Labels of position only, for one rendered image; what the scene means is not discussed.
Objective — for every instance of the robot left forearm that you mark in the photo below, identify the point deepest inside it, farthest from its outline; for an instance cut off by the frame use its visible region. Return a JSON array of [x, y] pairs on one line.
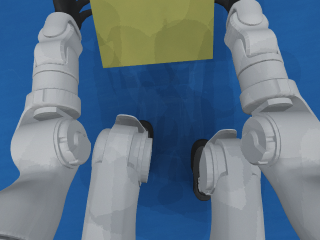
[[55, 76]]

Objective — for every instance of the robot right foot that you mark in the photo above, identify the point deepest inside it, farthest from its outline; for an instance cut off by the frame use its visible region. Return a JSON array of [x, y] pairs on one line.
[[196, 152]]

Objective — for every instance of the left robot upper arm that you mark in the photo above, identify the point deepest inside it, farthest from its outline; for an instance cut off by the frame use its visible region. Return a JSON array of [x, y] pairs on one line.
[[47, 154]]

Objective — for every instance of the left robot hand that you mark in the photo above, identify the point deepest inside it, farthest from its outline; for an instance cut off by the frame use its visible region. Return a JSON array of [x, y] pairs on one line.
[[73, 8]]

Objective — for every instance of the right robot shin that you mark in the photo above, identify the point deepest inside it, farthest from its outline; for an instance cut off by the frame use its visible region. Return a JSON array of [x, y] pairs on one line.
[[225, 134]]

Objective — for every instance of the robot right forearm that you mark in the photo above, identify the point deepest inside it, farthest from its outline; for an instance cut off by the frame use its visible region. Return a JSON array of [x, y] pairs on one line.
[[258, 63]]

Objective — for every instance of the right robot upper arm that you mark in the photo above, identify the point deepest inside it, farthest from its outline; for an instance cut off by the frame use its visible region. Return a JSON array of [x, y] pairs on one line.
[[285, 145]]

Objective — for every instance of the right robot hand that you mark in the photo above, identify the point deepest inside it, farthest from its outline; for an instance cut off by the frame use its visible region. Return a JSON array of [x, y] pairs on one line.
[[227, 4]]

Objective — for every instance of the carton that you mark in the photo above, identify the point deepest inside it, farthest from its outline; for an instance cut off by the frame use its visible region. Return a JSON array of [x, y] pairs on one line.
[[144, 32]]

